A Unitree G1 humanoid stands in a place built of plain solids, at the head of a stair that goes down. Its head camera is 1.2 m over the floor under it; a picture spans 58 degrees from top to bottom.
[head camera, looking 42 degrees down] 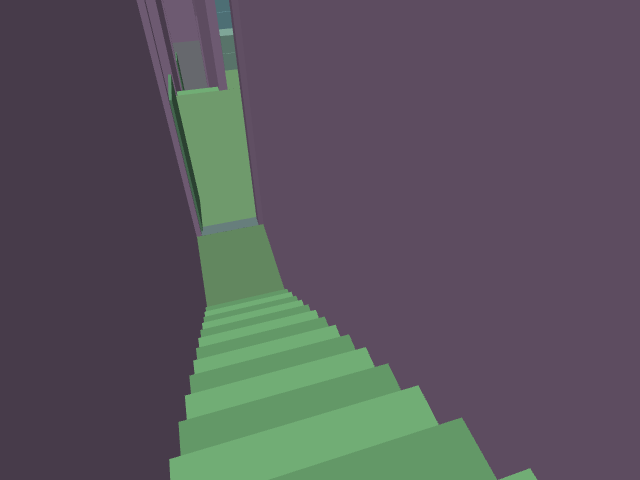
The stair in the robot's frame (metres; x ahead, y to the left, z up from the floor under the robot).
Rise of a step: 0.21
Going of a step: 0.25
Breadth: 0.99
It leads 17 degrees to the left of straight ahead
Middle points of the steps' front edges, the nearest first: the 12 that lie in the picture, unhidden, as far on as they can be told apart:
0.54 0.00 -0.21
0.78 0.07 -0.43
1.01 0.14 -0.64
1.25 0.22 -0.86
1.49 0.29 -1.07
1.73 0.36 -1.29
1.97 0.44 -1.50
2.21 0.51 -1.72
2.45 0.58 -1.93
2.68 0.65 -2.15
2.92 0.73 -2.36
3.16 0.80 -2.58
